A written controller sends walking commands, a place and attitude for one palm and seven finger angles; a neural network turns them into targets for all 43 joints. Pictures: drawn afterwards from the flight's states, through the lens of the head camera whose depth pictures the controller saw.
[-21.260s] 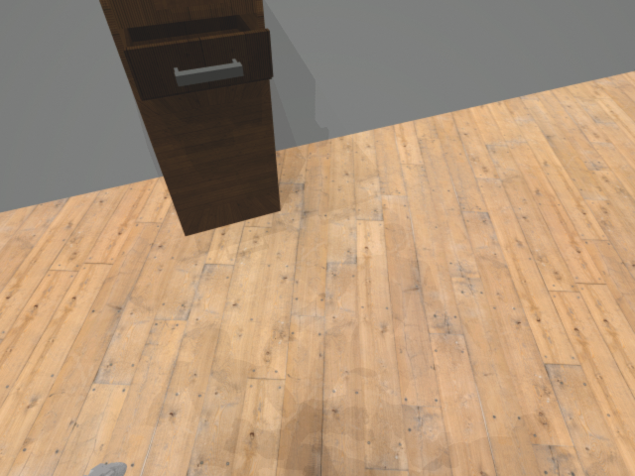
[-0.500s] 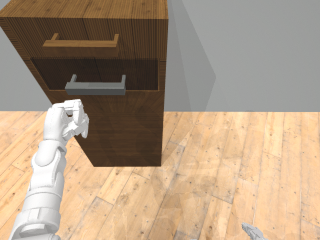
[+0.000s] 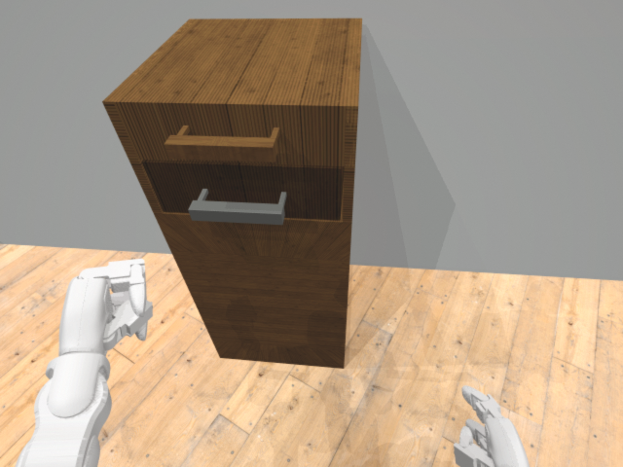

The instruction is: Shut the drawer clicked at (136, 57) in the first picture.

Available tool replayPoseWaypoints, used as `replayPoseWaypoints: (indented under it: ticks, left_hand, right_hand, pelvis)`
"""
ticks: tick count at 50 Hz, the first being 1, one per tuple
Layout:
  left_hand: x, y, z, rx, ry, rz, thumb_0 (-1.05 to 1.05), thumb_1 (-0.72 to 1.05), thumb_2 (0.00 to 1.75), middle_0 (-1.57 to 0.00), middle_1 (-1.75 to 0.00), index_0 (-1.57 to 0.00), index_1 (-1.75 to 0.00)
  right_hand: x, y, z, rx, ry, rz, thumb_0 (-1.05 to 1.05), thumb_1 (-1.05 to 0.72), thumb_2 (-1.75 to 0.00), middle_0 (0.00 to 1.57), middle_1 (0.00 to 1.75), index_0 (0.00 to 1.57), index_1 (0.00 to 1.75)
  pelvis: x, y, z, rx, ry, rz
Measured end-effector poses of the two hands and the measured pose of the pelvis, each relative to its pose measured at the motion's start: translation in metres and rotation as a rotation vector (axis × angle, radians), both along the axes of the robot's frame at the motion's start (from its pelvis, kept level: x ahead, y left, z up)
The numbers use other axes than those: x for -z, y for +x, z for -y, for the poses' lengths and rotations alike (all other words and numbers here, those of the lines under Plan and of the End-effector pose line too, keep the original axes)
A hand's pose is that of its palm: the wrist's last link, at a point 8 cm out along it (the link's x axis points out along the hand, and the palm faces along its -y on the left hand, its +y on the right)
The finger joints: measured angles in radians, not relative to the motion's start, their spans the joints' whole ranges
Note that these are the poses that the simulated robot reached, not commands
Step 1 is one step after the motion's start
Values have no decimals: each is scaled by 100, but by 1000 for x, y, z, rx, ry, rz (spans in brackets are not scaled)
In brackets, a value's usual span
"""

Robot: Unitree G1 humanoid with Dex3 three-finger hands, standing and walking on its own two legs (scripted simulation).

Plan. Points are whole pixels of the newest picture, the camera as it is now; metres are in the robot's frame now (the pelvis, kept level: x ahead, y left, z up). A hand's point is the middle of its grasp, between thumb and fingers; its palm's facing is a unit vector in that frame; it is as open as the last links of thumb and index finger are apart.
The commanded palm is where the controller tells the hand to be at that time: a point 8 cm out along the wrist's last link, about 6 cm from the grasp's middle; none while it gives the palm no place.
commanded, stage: draw the hand back to the body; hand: left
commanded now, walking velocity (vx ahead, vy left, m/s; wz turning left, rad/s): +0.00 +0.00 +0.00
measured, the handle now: (240, 203) +0.57 +0.21 +0.00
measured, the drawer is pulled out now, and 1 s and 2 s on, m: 0.00 0.00 0.00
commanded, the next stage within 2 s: step back with the hand held close in 0.50 s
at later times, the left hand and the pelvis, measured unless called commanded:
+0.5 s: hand (63, 362) +0.17 +0.25 +0.16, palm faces +0.43 -0.81 -0.40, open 3.2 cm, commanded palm +0.12 +0.28 +0.17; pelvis -0.01 +0.00 +0.00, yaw +0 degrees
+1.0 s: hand (50, 372) +0.16 +0.26 +0.15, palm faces +0.30 -0.80 -0.52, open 3.2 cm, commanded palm +0.10 +0.30 +0.17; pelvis -0.04 +0.02 +0.00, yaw -2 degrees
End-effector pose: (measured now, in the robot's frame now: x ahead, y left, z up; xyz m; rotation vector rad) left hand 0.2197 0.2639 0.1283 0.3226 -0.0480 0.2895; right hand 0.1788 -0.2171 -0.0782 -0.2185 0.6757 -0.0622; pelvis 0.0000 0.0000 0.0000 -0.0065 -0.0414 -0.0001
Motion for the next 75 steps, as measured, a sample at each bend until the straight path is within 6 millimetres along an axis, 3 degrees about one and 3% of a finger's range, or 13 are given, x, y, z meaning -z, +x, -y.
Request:
replayPoseWaypoints:
  ticks: [20,30,35,46,61,75]
  left_hand:
    - [-52,-91,-16,-99,180,104,1,89,90,-141,-160,-140,-160]
    - [-44,-95,-18,-108,142,114,1,89,90,-141,-160,-140,-160]
    - [-54,-93,-23,-87,184,157,1,89,90,-141,-160,-140,-160]
    - [-46,-89,-28,16,253,72,1,89,90,-141,-160,-140,-160]
    - [-46,-136,-31,-7,272,147,1,89,90,-141,-160,-140,-160]
    - [-50,-174,-39,-17,334,244,1,88,90,-141,-160,-140,-160]
  right_hand:
    - [-1,-12,0,-11,2,36,2,-90,-90,20,30,20,30]
    - [-4,-22,-3,-15,-10,57,2,-90,-90,20,30,20,30]
    - [-6,-27,-6,-7,-6,52,2,-90,-90,20,30,20,30]
    - [3,-58,5,115,-35,-55,1,-90,-90,20,30,20,30]
    - [3,-88,-4,105,-27,1,1,-90,-90,20,30,20,30]
    - [8,-139,-1,109,-74,-21,2,-90,-90,20,30,20,30]
  pelvis:
    - [-2,-5,-1,6,-9,52]
    - [-1,-15,-3,5,-8,66]
    - [-1,-18,-5,10,-11,44]
    - [0,-32,-22,27,3,-48]
    - [12,-74,-23,23,5,-42]
    - [20,-105,-21,-22,-10,-51]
